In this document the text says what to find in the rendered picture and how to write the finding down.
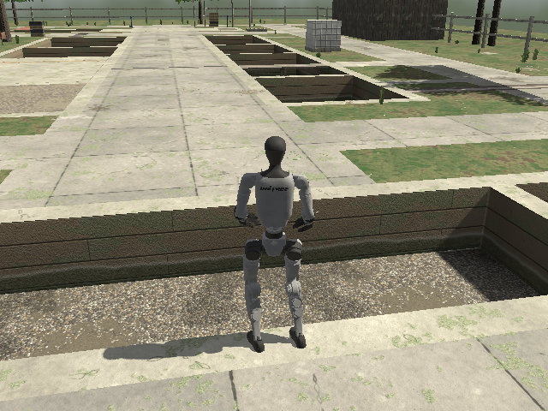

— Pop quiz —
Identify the right robot upper arm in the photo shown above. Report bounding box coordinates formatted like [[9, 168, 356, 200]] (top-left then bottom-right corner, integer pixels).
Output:
[[293, 173, 315, 220]]

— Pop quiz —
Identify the left robot upper arm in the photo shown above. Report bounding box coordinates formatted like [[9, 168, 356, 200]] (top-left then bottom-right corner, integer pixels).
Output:
[[235, 173, 257, 218]]

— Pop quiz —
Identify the right robot forearm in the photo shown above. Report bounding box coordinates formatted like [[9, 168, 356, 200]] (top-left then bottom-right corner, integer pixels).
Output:
[[303, 208, 316, 225]]

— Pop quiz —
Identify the left robot hand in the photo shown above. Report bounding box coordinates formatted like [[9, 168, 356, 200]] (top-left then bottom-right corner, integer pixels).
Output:
[[239, 212, 259, 228]]

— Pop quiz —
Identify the left robot forearm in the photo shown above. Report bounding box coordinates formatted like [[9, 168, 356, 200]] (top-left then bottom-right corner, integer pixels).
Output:
[[234, 207, 248, 222]]

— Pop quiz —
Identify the robot left shin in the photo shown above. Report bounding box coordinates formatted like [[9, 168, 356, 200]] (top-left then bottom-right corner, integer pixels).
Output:
[[245, 285, 261, 342]]

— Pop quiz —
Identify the right robot hand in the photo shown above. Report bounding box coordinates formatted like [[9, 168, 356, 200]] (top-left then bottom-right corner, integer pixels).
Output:
[[293, 217, 313, 232]]

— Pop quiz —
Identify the right robot foot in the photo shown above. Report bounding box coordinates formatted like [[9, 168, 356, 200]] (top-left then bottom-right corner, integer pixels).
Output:
[[289, 327, 306, 348]]

